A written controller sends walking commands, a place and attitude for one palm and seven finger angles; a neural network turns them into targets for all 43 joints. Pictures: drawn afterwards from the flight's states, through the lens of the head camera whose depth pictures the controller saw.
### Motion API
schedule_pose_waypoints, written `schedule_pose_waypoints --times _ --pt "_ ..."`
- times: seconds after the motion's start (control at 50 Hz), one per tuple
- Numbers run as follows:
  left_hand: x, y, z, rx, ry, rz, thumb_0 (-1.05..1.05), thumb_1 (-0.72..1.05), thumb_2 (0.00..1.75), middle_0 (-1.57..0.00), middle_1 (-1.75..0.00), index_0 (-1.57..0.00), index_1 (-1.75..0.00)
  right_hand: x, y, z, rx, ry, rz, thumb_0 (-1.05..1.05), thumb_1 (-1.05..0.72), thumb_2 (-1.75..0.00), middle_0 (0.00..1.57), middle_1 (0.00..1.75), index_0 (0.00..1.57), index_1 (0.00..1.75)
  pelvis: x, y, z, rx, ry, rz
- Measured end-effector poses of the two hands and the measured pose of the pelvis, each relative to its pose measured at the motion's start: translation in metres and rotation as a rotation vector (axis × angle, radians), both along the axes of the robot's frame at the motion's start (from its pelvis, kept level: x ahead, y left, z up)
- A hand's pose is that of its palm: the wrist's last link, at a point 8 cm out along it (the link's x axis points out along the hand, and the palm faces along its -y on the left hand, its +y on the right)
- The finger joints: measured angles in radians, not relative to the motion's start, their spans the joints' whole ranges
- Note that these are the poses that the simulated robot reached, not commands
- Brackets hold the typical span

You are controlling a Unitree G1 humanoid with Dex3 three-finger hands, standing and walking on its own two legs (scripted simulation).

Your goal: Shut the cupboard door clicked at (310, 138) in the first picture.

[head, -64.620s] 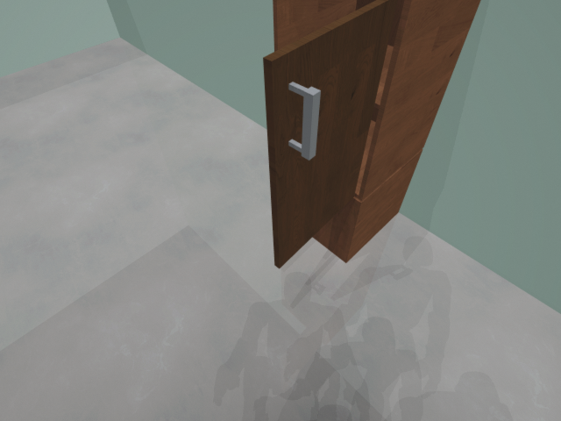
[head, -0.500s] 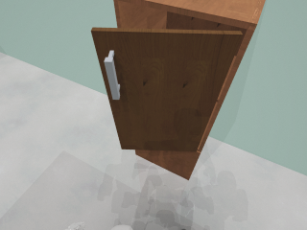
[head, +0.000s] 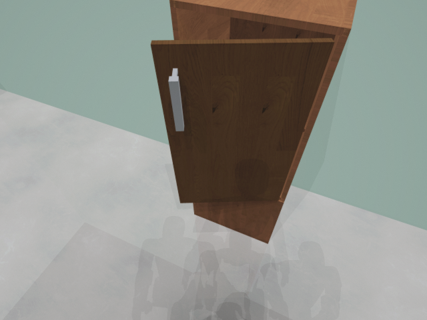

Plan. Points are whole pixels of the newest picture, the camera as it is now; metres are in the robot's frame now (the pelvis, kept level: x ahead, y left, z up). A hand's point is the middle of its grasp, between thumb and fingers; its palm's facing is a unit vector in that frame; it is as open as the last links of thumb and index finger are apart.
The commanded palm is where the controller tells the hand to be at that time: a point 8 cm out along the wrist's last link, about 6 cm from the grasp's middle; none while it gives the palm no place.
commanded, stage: come to a stop and stand still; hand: left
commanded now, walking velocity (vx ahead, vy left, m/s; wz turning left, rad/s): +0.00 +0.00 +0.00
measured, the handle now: (177, 100) +0.54 +0.12 +0.12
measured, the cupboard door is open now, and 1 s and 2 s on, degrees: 25 25 25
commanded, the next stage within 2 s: look again from close up in 0.52 s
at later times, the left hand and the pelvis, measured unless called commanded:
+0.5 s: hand out of the picture -0.07 +0.15 -0.18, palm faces +0.04 -0.99 -0.15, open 7.4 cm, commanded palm none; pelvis -0.03 +0.00 +0.00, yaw +0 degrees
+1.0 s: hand out of the picture +0.02 +0.19 -0.18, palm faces +0.02 -0.97 -0.23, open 7.4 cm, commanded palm none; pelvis +0.00 +0.01 -0.01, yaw -1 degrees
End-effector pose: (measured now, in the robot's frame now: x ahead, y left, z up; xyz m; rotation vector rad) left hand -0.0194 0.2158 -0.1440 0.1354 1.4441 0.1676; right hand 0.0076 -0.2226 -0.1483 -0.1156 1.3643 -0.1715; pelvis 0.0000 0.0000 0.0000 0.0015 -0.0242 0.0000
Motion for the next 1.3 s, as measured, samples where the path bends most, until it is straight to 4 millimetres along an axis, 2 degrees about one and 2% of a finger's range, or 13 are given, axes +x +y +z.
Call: schedule_pose_waypoints --times 0.1,0.26,0.34,0.42,0.54,0.66,0.74,0.86,1.04,1.16,1.3 --pt "0.0 -0.012 -0.006 -0.036 -0.038 -0.019 0.01 0.91 0.9 -0.2 -0.3 -0.2 -0.29 -0.032 0.004 0.003 0.006 0.034 -0.019 0.0 -0.92 -0.89 0.21 0.3 0.2 0.3 -0.011 -0.002 0.001 0.0 -0.023 -0.005" --pt "-0.017 -0.015 -0.011 -0.059 -0.031 -0.014 0.01 0.92 0.9 -0.2 -0.3 -0.2 -0.3 -0.079 0.007 0.007 -0.006 0.117 -0.047 0.0 -0.91 -0.89 0.2 0.3 0.2 0.3 -0.025 -0.002 0.001 -0.004 -0.018 -0.006" --pt "-0.031 -0.014 -0.01 -0.057 -0.002 -0.002 0.01 0.91 0.9 -0.2 -0.3 -0.2 -0.29 -0.094 0.009 0.008 -0.005 0.153 -0.052 0.0 -0.91 -0.89 0.2 0.3 0.2 0.3 -0.03 -0.001 0.001 -0.002 -0.009 -0.005" --pt "-0.046 -0.013 -0.009 -0.052 0.034 0.012 0.01 0.91 0.9 -0.2 -0.3 -0.2 -0.29 -0.098 0.011 0.007 0.001 0.167 -0.052 0.0 -0.91 -0.89 0.2 0.3 0.2 0.3 -0.032 0.0 0.0 -0.003 -0.002 -0.003" --pt "-0.06 -0.014 -0.008 -0.051 0.077 0.025 0.01 0.91 0.9 -0.2 -0.3 -0.19 -0.29 -0.086 0.014 0.005 0.01 0.144 -0.047 0.0 -0.91 -0.89 0.2 0.3 0.2 0.3 -0.029 -0.001 0.0 -0.004 0.006 -0.005" --pt "-0.057 -0.018 -0.008 -0.051 0.067 0.01 0.01 0.91 0.9 -0.2 -0.3 -0.19 -0.29 -0.059 0.015 0.002 0.019 0.084 -0.018 0.0 -0.91 -0.89 0.2 0.3 0.2 0.3 -0.025 0.0 -0.002 -0.016 0.013 -0.003" --pt "-0.042 -0.011 -0.009 -0.036 0.013 0.002 0.01 0.91 0.9 -0.2 -0.3 -0.2 -0.29 -0.034 0.014 -0.006 0.017 0.014 0.013 0.01 -0.92 -0.89 0.2 0.3 0.2 0.3 -0.019 0.006 -0.007 -0.023 0.012 0.009" --pt "-0.005 0.007 -0.005 0.01 -0.078 -0.015 0.01 0.91 0.9 -0.2 -0.3 -0.2 -0.29 -0.004 0.011 -0.01 0.012 -0.065 0.024 0.02 -0.94 -0.89 0.2 0.3 0.2 0.3 -0.006 0.012 -0.009 -0.006 0.01 0.003" --pt "0.041 0.024 0.0 0.04 -0.163 -0.053 0.01 0.91 0.9 -0.2 -0.3 -0.2 -0.29 0.023 0.004 0.0 -0.011 -0.111 0.04 0.01 -0.93 -0.89 0.2 0.3 0.2 0.3 0.005 0.01 -0.006 0.004 0.01 -0.012" --pt "0.055 0.026 -0.002 0.033 -0.171 -0.068 0.01 0.91 0.9 -0.2 -0.3 -0.2 -0.29 0.03 -0.004 0.007 -0.038 -0.106 0.044 0.01 -0.92 -0.89 0.2 0.3 0.2 0.3 0.008 0.008 -0.005 0.001 0.006 -0.015" --pt "0.055 0.026 -0.005 0.021 -0.151 -0.072 0.01 0.91 0.9 -0.2 -0.3 -0.2 -0.29 0.03 -0.009 0.01 -0.06 -0.085 0.046 0.0 -0.91 -0.89 0.2 0.3 0.2 0.3 0.01 0.008 -0.004 -0.001 0.003 -0.012"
